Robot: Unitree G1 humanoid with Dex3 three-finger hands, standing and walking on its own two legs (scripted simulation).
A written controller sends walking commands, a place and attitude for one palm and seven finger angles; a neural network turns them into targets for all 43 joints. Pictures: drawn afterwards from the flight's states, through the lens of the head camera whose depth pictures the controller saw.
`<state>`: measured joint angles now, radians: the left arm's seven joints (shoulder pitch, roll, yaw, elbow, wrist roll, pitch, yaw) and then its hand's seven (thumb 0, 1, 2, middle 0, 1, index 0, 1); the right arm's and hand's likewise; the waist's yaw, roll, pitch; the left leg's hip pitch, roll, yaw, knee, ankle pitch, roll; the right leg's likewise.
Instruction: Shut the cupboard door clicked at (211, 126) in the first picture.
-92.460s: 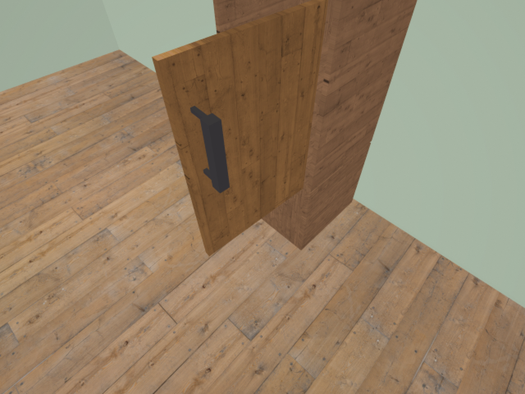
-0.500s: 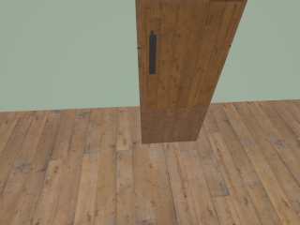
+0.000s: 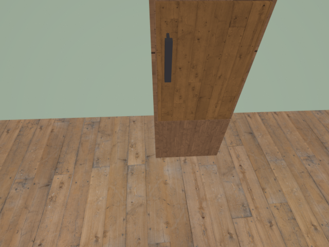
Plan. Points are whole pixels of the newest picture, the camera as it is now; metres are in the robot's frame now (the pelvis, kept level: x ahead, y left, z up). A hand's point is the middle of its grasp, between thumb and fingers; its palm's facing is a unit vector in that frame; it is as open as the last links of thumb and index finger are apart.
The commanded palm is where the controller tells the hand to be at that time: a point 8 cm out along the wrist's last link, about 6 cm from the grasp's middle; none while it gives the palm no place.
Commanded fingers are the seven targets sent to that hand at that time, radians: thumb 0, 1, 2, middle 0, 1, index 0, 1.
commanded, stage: stand and wait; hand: left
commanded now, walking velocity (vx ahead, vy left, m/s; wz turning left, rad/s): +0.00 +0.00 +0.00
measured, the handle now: (167, 58) +0.76 +0.03 +0.05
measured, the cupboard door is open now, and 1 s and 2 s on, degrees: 0 0 0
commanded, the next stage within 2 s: none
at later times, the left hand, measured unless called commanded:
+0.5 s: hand out of the picture +0.00 +0.17 -0.18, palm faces +0.04 -0.98 -0.20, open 7.3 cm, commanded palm none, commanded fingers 0.00 0.90 0.90 -0.20 -0.30 -0.20 -0.30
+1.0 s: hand out of the picture -0.01 +0.16 -0.18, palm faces +0.05 -0.98 -0.18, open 7.3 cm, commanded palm none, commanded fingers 0.00 0.90 0.90 -0.20 -0.30 -0.20 -0.30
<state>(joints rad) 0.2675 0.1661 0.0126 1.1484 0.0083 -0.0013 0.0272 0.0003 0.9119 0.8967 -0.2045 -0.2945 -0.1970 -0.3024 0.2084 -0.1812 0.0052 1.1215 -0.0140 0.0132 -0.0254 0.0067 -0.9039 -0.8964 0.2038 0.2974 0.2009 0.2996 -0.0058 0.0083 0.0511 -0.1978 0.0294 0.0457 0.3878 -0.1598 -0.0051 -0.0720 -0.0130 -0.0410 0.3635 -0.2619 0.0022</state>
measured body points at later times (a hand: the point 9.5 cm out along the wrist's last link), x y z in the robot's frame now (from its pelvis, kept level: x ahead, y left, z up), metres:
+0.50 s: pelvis +0.02 +0.00 +0.00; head +0.03 +0.00 +0.45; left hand +0.00 +0.22 -0.16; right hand +0.01 -0.23 -0.16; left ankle +0.03 +0.12 -0.74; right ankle -0.04 -0.12 -0.74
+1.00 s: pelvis +0.02 +0.00 +0.00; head +0.03 -0.01 +0.45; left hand -0.01 +0.21 -0.16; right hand +0.02 -0.23 -0.16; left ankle +0.03 +0.12 -0.74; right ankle -0.04 -0.12 -0.74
